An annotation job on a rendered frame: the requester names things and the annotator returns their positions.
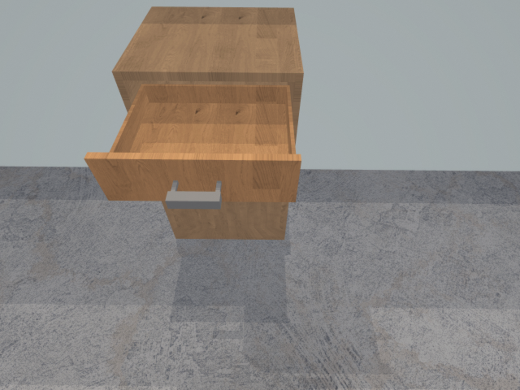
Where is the drawer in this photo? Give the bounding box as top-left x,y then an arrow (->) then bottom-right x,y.
84,84 -> 301,202

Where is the cabinet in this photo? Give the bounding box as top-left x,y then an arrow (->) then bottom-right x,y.
112,6 -> 304,240

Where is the handle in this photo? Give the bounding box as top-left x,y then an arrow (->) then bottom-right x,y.
165,180 -> 222,210

